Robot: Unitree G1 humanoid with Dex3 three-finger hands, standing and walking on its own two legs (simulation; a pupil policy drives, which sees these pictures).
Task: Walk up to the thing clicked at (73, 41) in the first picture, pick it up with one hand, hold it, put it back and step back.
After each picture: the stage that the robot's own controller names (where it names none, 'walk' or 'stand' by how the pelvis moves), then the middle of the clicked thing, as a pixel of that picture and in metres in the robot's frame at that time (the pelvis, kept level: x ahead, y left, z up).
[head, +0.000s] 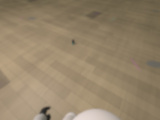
stand; (73, 42) +1.68 +0.46 -0.72
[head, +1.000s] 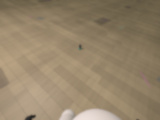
walk; (80, 47) +1.58 +0.22 -0.70
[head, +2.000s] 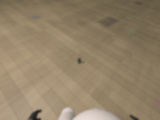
walk; (79, 61) +1.02 +0.14 -0.71
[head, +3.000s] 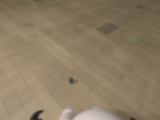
walk; (71, 80) +0.62 +0.22 -0.71
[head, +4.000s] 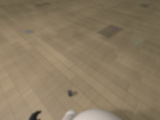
walk; (70, 93) +0.44 +0.23 -0.71
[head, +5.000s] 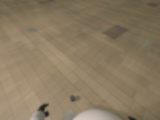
stand; (72, 98) +0.35 +0.18 -0.71
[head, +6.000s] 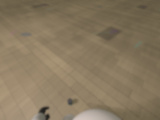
stand; (70, 101) +0.33 +0.21 -0.72
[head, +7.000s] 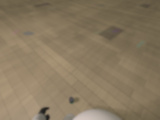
stand; (71, 100) +0.34 +0.20 -0.73
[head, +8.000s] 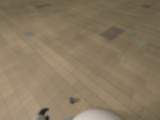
stand; (71, 100) +0.34 +0.20 -0.73
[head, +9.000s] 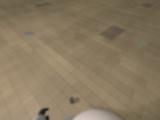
go down; (71, 100) +0.34 +0.20 -0.73
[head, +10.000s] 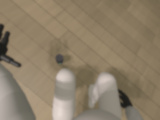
go down; (59, 59) +0.43 +0.22 -0.32
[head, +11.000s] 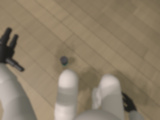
approach; (64, 61) +0.42 +0.22 -0.30
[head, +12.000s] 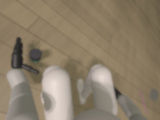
close in; (35, 56) +0.41 +0.25 -0.22
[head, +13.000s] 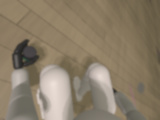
close; (29, 54) +0.41 +0.26 -0.22
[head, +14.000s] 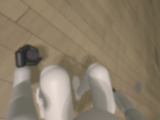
lift; (31, 56) +0.39 +0.25 -0.23
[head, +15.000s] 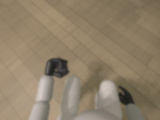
lift; (62, 69) +0.32 +0.20 -0.04
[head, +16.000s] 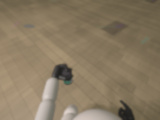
hold; (67, 76) +0.31 +0.16 +0.00
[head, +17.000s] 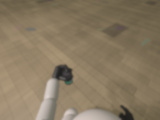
hold; (67, 76) +0.32 +0.17 +0.00
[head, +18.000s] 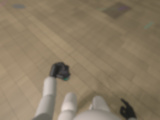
crouch; (64, 73) +0.34 +0.18 -0.06
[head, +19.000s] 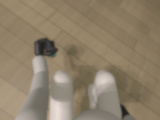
lower; (50, 50) +0.47 +0.23 -0.10
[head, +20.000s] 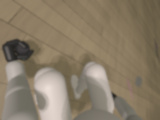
lower; (22, 51) +0.43 +0.26 -0.23
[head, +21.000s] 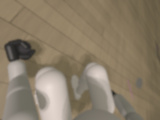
lower; (24, 51) +0.42 +0.26 -0.23
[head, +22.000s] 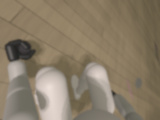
lower; (24, 51) +0.42 +0.26 -0.23
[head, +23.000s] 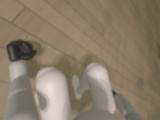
lower; (26, 51) +0.42 +0.26 -0.23
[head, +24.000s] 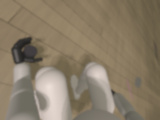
open; (28, 54) +0.41 +0.24 -0.23
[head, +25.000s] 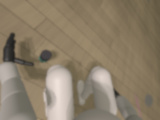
stand; (44, 56) +0.41 +0.22 -0.24
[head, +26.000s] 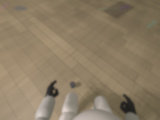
stand; (72, 85) +0.38 +0.16 -0.58
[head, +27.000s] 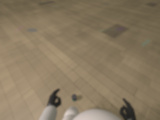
stand; (74, 97) +0.37 +0.16 -0.66
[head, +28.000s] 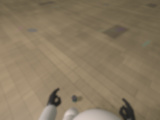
stand; (74, 98) +0.36 +0.15 -0.66
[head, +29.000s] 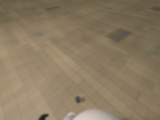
stand; (77, 99) +0.38 +0.14 -0.72
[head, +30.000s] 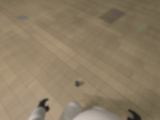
walk; (77, 83) +0.44 +0.12 -0.70
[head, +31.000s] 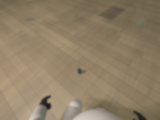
walk; (79, 71) +0.67 +0.19 -0.70
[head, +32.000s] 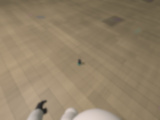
stand; (79, 62) +0.97 +0.17 -0.70
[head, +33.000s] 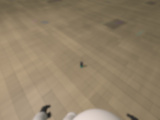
stand; (81, 64) +0.98 +0.17 -0.72
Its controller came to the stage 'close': yes
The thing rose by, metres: 0.71
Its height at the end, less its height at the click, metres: +0.00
